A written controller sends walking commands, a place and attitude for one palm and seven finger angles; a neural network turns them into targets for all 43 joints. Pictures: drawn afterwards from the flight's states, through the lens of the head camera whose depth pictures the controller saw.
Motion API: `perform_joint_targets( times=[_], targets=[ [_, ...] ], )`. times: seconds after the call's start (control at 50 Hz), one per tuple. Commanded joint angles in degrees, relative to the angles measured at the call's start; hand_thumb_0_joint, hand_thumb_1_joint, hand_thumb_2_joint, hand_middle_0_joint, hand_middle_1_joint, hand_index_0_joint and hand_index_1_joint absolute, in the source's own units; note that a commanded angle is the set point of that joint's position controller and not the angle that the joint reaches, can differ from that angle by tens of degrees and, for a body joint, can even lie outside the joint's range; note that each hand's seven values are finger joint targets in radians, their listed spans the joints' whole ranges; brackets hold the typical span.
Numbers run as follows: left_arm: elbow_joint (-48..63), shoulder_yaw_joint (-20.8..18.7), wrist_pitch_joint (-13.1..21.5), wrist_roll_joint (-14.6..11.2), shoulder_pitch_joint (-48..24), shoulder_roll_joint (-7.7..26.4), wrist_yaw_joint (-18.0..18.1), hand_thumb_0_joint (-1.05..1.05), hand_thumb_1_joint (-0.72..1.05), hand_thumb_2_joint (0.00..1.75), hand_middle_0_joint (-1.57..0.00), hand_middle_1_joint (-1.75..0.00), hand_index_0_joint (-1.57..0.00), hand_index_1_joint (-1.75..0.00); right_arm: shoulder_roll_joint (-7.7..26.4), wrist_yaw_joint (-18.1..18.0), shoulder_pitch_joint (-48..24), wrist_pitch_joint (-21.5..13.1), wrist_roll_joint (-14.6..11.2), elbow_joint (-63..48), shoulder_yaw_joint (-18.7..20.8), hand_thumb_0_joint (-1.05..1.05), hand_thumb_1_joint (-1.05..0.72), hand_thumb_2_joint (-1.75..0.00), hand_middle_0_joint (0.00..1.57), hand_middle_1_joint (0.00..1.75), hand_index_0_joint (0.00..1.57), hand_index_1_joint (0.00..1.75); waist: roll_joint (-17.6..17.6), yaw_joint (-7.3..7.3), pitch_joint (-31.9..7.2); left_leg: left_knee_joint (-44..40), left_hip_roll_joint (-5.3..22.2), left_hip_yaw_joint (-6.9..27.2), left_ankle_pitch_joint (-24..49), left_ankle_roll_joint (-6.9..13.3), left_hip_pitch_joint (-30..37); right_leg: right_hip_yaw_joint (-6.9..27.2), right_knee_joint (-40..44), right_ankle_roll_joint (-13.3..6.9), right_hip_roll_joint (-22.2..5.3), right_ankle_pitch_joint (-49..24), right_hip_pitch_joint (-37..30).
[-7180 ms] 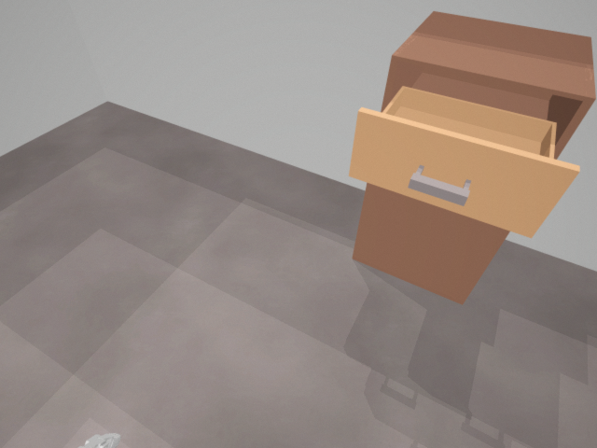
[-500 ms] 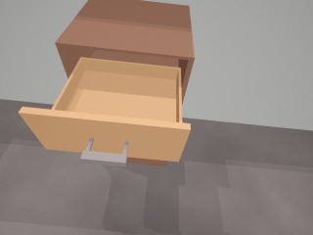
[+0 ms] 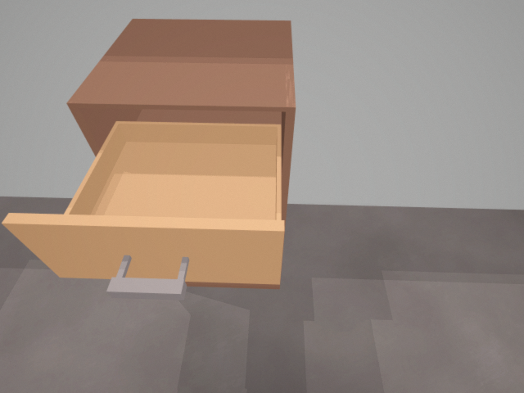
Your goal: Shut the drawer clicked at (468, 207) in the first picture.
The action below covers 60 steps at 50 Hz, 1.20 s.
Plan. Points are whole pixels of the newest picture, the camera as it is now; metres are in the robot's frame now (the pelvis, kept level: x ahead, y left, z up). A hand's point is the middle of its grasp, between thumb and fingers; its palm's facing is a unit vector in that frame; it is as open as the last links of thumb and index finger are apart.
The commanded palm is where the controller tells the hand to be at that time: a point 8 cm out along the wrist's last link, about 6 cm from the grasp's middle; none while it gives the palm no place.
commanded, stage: come to a stop and stand still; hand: left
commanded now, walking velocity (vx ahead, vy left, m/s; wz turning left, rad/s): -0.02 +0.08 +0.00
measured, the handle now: (151, 275) +0.29 +0.20 +0.00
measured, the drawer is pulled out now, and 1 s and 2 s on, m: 0.29 0.29 0.29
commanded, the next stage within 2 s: look again from close up in 1.06 s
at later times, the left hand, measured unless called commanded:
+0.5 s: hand out of the picture +0.03 +0.21 -0.17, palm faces +0.02 -0.97 -0.25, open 7.4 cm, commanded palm none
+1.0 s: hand out of the picture +0.03 +0.19 -0.17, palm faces +0.01 -0.98 -0.20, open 7.3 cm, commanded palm none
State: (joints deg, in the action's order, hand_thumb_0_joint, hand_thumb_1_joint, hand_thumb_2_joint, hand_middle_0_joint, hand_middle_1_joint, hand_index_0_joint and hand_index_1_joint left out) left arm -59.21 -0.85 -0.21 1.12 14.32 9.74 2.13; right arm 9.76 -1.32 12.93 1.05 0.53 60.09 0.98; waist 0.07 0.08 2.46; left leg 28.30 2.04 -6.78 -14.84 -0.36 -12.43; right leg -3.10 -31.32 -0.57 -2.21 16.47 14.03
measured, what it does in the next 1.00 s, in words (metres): stands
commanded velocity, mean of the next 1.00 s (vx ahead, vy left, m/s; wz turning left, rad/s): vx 0.00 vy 0.00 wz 0.00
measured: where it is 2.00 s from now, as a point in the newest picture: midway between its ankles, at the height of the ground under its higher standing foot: outside the picture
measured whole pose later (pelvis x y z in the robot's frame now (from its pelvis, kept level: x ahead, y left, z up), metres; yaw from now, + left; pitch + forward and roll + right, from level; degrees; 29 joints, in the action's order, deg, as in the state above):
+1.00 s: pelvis +0.02 +0.02 +0.00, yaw +0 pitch -1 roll +1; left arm -61.3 0.6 0.4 0.8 16.2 9.3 2.1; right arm 9.6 -1.4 14.2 -1.0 0.5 62.0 -0.3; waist -0.8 -0.3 2.3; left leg 26.7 1.2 -7.0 -16.1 0.8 -9.6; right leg -2.5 -28.4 0.8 -2.6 16.6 10.8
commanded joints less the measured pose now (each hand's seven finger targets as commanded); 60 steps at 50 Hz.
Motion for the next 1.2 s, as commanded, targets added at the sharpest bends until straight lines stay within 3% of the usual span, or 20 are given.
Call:
perform_joint_targets(
  times=[0.0, 0.06, 0.1, 0.14, 0.16, 0.18, 0.2, 0.22, 0.24, 0.3, 0.34, 0.38, 0.44, 0.64, 0.7, 0.86, 1.18],
  targets=[
    [2.6, -1.7, 0.1, 0.0, 2.9, 8.5, 0.5, 0.0, 0.9, 0.9, -0.2, -0.3, -0.2, -0.3, 3.7, 0.1, 3.9, -0.1, 0.1, -2.2, 0.9, 0.0, -0.9, -0.9, 0.2, 0.3, 0.2, 0.3, -5.5, -0.25, -1.6, -1.3, 2.3, 2.5, 6.1, -0.3, 1.4, 9.4, 8.4, -4.0, -10.0, -16.8, 0.6],
    [3.0, -1.4, -0.1, 0.0, 1.9, 7.4, 0.5, 0.0, 0.9, 0.9, -0.2, -0.3, -0.2, -0.3, 3.5, 0.2, 4.8, -0.2, 0.2, -1.8, 0.7, 0.0, -0.9, -0.9, 0.2, 0.3, 0.2, 0.3, -4.3, 0.06, -0.2, -3.3, 3.5, 3.6, 7.0, 0.2, 2.6, 7.8, 8.1, -2.7, -7.9, -10.4, 3.3],
    [3.0, -1.1, -0.1, -0.1, 2.2, 6.2, 0.4, 0.0, 0.9, 0.9, -0.2, -0.3, -0.2, -0.3, 3.5, 0.2, 4.8, -0.7, 0.1, -1.3, 0.4, 0.0, -0.9, -0.9, 0.2, 0.3, 0.2, 0.3, -1.3, -0.55, -0.1, -6.1, 4.6, 4.7, 8.2, 1.0, 2.1, 6.1, 7.7, -1.5, -5.5, -8.1, 2.0],
    [2.6, -1.0, 0.0, -0.1, 3.1, 5.7, 0.4, 0.0, 0.9, 0.9, -0.2, -0.3, -0.2, -0.3, 3.5, 0.2, 4.6, -1.1, 0.1, -1.3, 0.2, 0.0, -0.9, -0.9, 0.2, 0.3, 0.2, 0.3, -0.4, -0.9, -0.2, -7.0, 4.9, 5.2, 7.6, 1.3, 1.2, 6.0, 7.7, -1.1, -5.1, -7.3, 0.7],
    [0.2, -0.7, 1.2, 0.0, 7.3, 7.7, 2.2, 0.0, 0.9, 0.9, -0.2, -0.3, -0.2, -0.3, 7.2, 0.5, -1.1, -1.8, -0.4, -5.3, 1.0, 0.0, -0.9, -0.9, 0.2, 0.3, 0.2, 0.3, -0.8, -2.28, 0.8, 5.4, 5.7, 3.5, 7.2, -0.2, -2.8, 8.3, 7.3, -0.9, -8.4, -25.7, -0.8],
    [3.8, -1.1, 1.9, -0.2, 3.0, 11.0, 1.6, 0.0, 0.9, 0.9, -0.2, -0.3, -0.2, -0.3, 3.9, 1.1, 3.6, -1.0, -0.1, -6.4, 0.7, 0.0, -0.9, -0.9, 0.2, 0.3, 0.2, 0.3, -2.5, 1.22, -4.2, 5.1, 1.8, 3.3, -5.9, -0.3, -3.1, 12.0, 10.1, -4.0, -12.0, -8.4, -0.2],
    [5.2, -1.4, 1.9, 0.0, 0.4, 11.7, 0.8, 0.0, 0.9, 0.9, -0.2, -0.3, -0.2, -0.3, 4.0, 1.2, 3.9, -0.4, 0.7, -5.9, 0.7, 0.0, -0.9, -0.9, 0.2, 0.3, 0.2, 0.3, 0.9, 1.6, -2.5, 3.4, 0.8, 2.9, -5.8, -0.2, -0.4, 12.5, 11.0, -5.8, -12.3, 1.2, 3.9],
    [5.4, -1.3, 1.8, 0.0, -0.9, 10.6, 0.8, 0.0, 0.9, 0.9, -0.2, -0.3, -0.2, -0.3, 4.0, 1.2, 6.2, -0.6, 0.8, -5.4, 0.7, 0.0, -0.9, -0.9, 0.2, 0.3, 0.2, 0.3, 0.1, 2.56, -2.3, 2.5, 1.6, 3.7, -5.2, 0.1, 0.5, 10.2, 11.1, -5.4, -10.2, 10.4, 7.0],
    [5.9, -1.1, 1.5, 0.1, -1.3, 9.7, 0.6, 0.0, 0.9, 0.9, -0.2, -0.3, -0.2, -0.3, 4.3, 1.4, 7.6, -0.8, 0.9, -5.4, 0.7, 0.0, -0.9, -0.9, 0.2, 0.3, 0.2, 0.3, 0.4, 2.7, -0.8, 1.1, 1.8, 4.7, -4.5, 0.6, -0.2, 8.4, 9.5, -4.4, -7.9, 12.2, 8.4],
    [5.9, -0.6, 0.7, -0.1, 0.4, 7.5, 0.2, 0.0, 0.9, 0.9, -0.2, -0.3, -0.2, -0.3, 5.3, 1.2, 6.3, -1.4, 1.0, -6.0, 0.6, 0.0, -0.9, -0.9, 0.2, 0.3, 0.2, 0.3, 4.7, 0.84, 3.1, -7.1, 4.6, 9.4, -8.8, 2.5, -6.8, 4.3, 5.4, -2.3, -3.0, 10.2, 6.2],
    [5.3, -0.4, 0.5, 0.0, 1.9, 6.5, 0.1, 0.0, 0.9, 0.9, -0.2, -0.3, -0.2, -0.3, 6.6, 1.1, 5.4, -1.6, 0.9, -6.7, 0.7, 0.0, -0.9, -0.9, 0.2, 0.3, 0.2, 0.3, 3.2, -0.06, 3.8, -9.7, 5.2, 11.2, -12.2, 3.1, -9.8, 3.2, 3.8, -1.6, -2.0, 7.5, 3.4],
    [4.8, -0.2, 0.6, 0.0, 2.8, 6.0, 0.0, 0.0, 0.9, 0.9, -0.2, -0.3, -0.2, -0.3, 6.6, 1.0, 5.4, -1.8, 0.8, -6.4, 0.5, 0.0, -0.9, -0.9, 0.2, 0.3, 0.2, 0.3, 0.8, -0.4, 3.3, -9.8, 4.9, 10.8, -10.9, 3.1, -9.3, 3.6, 4.2, -1.5, -2.3, 5.2, 2.1],
    [4.6, -0.1, 0.6, -0.1, 3.2, 5.7, -0.1, 0.0, 0.9, 0.9, -0.2, -0.3, -0.2, -0.3, 6.6, 0.9, 5.8, -2.0, 0.7, -5.9, 0.4, 0.0, -0.9, -0.9, 0.2, 0.3, 0.2, 0.3, 0.5, -0.49, 3.4, -10.7, 5.0, 10.7, -10.4, 3.2, -8.1, 3.7, 4.5, -1.4, -2.5, 3.9, 2.5],
    [2.6, 0.1, 1.2, -0.3, 4.5, 5.9, 0.1, 0.0, 0.9, 0.9, -0.2, -0.3, -0.2, -0.3, 5.7, 0.4, 6.3, -2.9, 0.3, -2.8, 0.1, 0.0, -0.9, -0.9, 0.2, 0.3, 0.2, 0.3, -1.1, -0.12, -2.2, -5.7, 4.5, 6.9, 8.5, 2.9, 1.7, 4.6, 5.3, -0.7, -4.2, -7.1, 0.5],
    [1.8, 0.2, 1.1, -0.3, 4.3, 6.1, 0.2, 0.0, 0.9, 0.9, -0.2, -0.3, -0.2, -0.3, 5.1, 0.3, 6.2, -2.9, 0.1, -1.8, 0.0, 0.0, -0.9, -0.9, 0.2, 0.3, 0.2, 0.3, 0.5, 0.01, -1.0, -6.2, 4.5, 6.5, 10.0, 2.7, 2.2, 4.6, 5.8, -0.7, -4.1, -8.4, 0.5],
    [0.0, 0.5, 1.3, -0.3, 5.3, 5.8, 0.3, 0.0, 0.9, 0.9, -0.2, -0.3, -0.2, -0.3, 4.8, 0.1, 5.0, -2.8, 0.0, -0.1, -0.2, 0.0, -0.9, -0.9, 0.2, 0.3, 0.2, 0.3, 0.7, -0.05, 0.4, -5.9, 4.4, 5.8, 11.4, 2.2, 3.5, 5.0, 7.3, -0.7, -4.7, -11.1, 0.1],
    [-1.0, 0.5, 1.3, -0.4, 5.2, 5.6, 0.3, 0.0, 0.9, 0.9, -0.2, -0.3, -0.2, -0.3, 4.6, -0.1, 4.7, -2.8, -0.1, 1.9, -0.4, 0.0, -0.9, -0.9, 0.2, 0.3, 0.2, 0.3, -1.1, -0.29, 0.3, -7.1, 4.7, 5.5, 12.6, 2.0, 4.9, 4.7, 8.7, -0.7, -4.9, -13.4, -2.0]
  ],
)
